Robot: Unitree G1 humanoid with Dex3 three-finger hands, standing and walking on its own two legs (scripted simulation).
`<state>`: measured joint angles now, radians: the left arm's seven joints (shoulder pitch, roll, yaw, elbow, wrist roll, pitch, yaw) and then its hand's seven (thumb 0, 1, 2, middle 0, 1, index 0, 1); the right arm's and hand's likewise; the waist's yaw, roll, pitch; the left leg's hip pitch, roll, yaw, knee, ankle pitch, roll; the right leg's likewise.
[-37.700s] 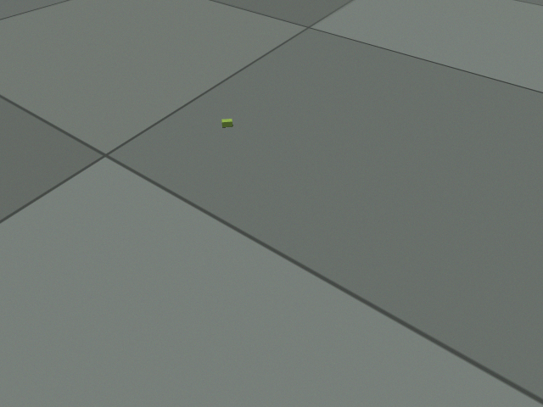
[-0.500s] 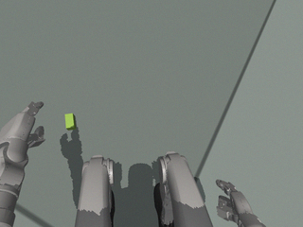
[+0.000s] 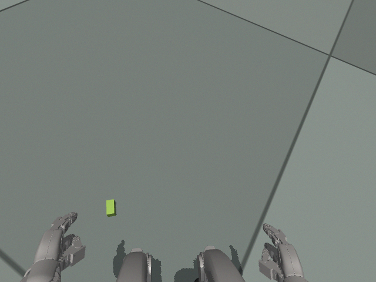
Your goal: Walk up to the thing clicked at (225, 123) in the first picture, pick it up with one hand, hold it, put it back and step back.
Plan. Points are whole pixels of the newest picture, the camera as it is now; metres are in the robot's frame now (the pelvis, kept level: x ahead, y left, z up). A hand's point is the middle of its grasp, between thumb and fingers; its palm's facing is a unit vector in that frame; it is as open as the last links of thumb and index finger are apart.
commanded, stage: home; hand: left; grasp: from above
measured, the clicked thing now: (111, 208) +0.49 +0.26 -0.63
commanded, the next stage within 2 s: none
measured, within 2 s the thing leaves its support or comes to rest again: neither
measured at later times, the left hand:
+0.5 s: hand (73, 264) +0.19 +0.18 +0.02, palm faces +0.08 -0.98 -0.19, open 7.4 cm
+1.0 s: hand (75, 262) +0.19 +0.18 +0.02, palm faces +0.07 -0.98 -0.19, open 7.4 cm
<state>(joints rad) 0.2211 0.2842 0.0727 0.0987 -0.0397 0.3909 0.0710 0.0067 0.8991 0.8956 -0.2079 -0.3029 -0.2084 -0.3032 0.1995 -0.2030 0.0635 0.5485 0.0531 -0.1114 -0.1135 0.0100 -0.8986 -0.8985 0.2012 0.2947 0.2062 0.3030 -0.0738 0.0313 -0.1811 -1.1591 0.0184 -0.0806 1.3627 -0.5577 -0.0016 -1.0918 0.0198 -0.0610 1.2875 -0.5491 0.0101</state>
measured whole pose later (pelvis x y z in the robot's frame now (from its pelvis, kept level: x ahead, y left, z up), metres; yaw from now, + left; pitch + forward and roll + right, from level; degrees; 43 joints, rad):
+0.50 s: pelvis +0.04 -0.01 +0.07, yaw +2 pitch +11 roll -3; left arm 0.51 0.22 0.03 -0.13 -0.06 0.46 0.02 0.01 0.90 0.90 -0.20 -0.30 -0.20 -0.30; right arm 0.28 -0.22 0.04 0.51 0.02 -0.23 -0.19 0.01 -0.90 -0.90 0.20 0.29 0.21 0.30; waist -0.04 0.05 -0.17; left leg -0.71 0.01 -0.07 1.01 -0.49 0.00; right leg -0.65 0.01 -0.05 0.94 -0.48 0.01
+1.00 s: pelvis +0.04 -0.01 +0.07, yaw +2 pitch +10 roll -3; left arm 0.50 0.22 0.03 -0.12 -0.06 0.45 0.02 0.01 0.90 0.90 -0.20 -0.30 -0.20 -0.30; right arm 0.30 -0.22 0.04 0.53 0.01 -0.23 -0.18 0.01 -0.90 -0.90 0.20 0.30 0.21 0.30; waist -0.04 0.04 -0.15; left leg -0.70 0.02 -0.07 1.01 -0.49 -0.01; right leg -0.64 0.02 -0.05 0.94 -0.48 0.00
